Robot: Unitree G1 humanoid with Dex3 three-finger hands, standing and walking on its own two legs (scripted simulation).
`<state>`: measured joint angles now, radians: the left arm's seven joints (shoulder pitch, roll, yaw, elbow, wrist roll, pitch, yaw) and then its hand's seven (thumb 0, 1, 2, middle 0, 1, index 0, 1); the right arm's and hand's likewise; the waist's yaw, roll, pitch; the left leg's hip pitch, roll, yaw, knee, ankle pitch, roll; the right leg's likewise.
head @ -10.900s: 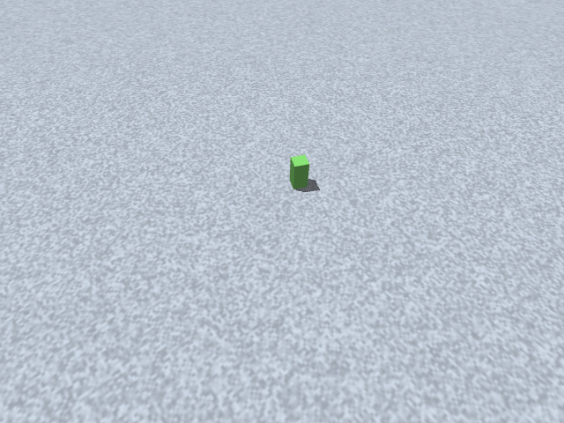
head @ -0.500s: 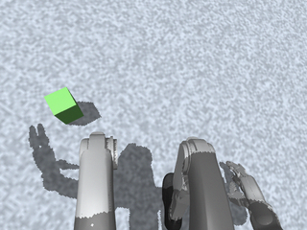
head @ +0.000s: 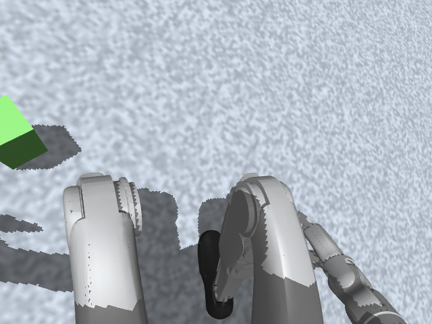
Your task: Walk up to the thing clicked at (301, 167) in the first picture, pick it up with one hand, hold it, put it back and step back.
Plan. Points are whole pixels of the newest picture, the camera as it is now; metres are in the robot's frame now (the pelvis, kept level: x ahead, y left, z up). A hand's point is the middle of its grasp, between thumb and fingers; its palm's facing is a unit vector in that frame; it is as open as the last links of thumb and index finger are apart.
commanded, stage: close in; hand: left
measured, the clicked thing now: (10, 136) +0.41 +0.34 -0.22
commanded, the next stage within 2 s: rest palm in 0.76 s
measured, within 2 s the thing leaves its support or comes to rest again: neither
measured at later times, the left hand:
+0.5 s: hand out of the picture +0.33 +0.37 -0.19, palm faces +0.47 -0.88 +0.00, open 17.5 cm
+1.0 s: hand out of the picture +0.35 +0.34 -0.20, palm faces +0.50 -0.86 +0.01, open 17.4 cm
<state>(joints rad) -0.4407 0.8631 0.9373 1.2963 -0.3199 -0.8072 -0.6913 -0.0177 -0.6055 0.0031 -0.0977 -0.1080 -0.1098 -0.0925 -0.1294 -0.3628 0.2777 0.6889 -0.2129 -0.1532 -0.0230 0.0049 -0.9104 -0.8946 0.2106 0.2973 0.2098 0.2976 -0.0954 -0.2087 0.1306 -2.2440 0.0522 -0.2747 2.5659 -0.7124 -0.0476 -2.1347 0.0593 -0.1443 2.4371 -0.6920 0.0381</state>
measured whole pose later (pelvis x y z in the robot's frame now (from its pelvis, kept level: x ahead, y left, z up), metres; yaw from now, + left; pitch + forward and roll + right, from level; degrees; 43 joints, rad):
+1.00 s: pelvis -0.01 +0.02 -0.03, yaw -4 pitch +10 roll -16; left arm -0.45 0.74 0.65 1.37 -0.19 -1.14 -0.08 -0.02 -0.57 0.06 -0.09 -0.05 -0.11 -0.03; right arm -0.17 -0.37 0.46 0.58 -0.34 -0.01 0.14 0.00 -0.90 -0.90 0.21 0.30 0.21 0.30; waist -0.16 -0.27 0.26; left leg -2.23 0.04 -0.38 2.71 -0.70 -0.01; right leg -2.06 0.10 -0.22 2.48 -0.65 0.06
